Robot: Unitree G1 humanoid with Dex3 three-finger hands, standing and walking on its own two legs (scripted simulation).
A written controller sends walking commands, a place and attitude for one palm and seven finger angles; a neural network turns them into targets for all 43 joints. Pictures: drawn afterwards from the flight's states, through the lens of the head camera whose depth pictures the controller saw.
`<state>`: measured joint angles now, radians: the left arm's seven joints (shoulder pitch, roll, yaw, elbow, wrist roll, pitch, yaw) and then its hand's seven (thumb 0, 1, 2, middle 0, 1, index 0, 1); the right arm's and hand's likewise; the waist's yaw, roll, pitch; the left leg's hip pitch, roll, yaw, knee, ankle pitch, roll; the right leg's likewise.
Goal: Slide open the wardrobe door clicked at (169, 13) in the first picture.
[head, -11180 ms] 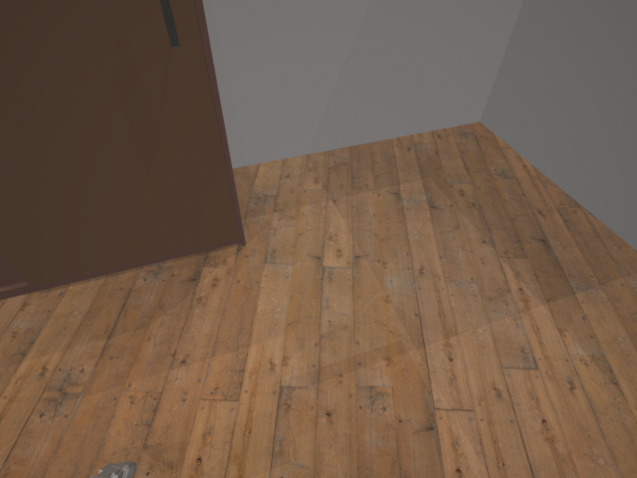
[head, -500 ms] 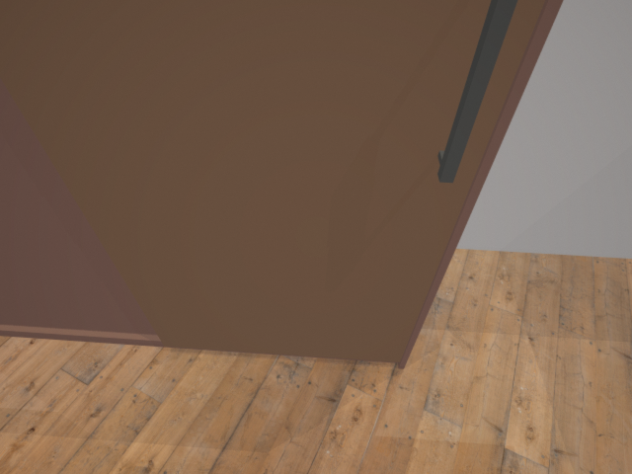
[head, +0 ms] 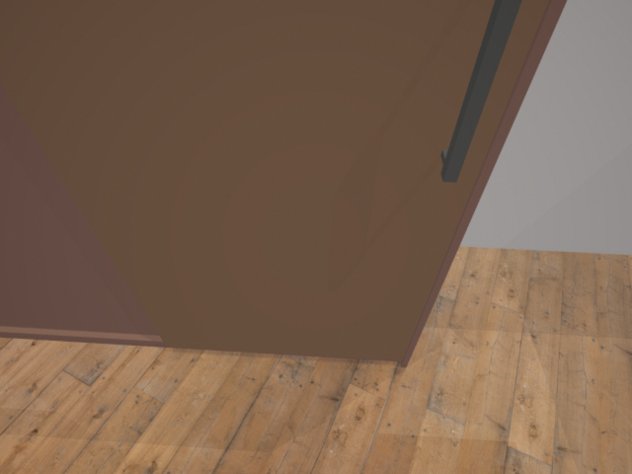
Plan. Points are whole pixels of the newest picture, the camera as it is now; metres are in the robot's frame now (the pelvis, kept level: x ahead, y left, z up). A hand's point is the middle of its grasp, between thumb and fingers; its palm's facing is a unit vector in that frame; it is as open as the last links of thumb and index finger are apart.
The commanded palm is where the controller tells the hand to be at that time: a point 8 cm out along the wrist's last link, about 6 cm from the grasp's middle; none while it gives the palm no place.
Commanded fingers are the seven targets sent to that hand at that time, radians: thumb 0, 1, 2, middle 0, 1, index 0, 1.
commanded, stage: look again from close up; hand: right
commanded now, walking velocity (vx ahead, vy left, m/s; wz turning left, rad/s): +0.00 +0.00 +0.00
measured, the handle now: (477, 73) +0.56 -0.19 +0.25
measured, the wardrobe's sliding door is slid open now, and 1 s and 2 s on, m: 0.00 0.00 0.00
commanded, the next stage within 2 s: shuffle to correct the standing spot in 0.42 s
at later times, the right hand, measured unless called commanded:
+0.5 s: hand out of the picture -0.01 -0.15 -0.18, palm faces +0.06 +0.99 -0.15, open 7.4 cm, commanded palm none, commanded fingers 0.00 -0.90 -0.90 0.20 0.30 0.20 0.30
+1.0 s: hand out of the picture +0.06 -0.19 -0.18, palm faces +0.02 +0.99 -0.15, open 7.3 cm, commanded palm none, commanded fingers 0.00 -0.90 -0.90 0.20 0.30 0.20 0.30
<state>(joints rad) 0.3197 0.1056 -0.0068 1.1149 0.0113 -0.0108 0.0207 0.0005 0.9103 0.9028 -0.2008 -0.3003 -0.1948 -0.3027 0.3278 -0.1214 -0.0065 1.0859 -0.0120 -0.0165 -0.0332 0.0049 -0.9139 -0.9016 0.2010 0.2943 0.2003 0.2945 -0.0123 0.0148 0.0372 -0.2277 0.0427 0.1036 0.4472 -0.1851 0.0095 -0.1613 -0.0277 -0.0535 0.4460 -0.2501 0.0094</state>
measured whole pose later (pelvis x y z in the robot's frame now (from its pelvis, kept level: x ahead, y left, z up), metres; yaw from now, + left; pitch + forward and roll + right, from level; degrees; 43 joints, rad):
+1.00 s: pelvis +0.07 -0.03 +0.00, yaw +0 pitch +1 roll +1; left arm 0.47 0.08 -0.01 1.11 0.03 -0.05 0.03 0.00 0.91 0.90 -0.20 -0.30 -0.19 -0.30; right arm 0.33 -0.13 -0.05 1.07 -0.03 0.00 -0.01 0.02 -0.93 -0.90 0.20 0.29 0.20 0.29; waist 0.03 0.01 0.03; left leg -0.41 0.04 0.11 0.86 -0.46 0.04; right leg -0.10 -0.01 -0.07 0.42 -0.34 -0.04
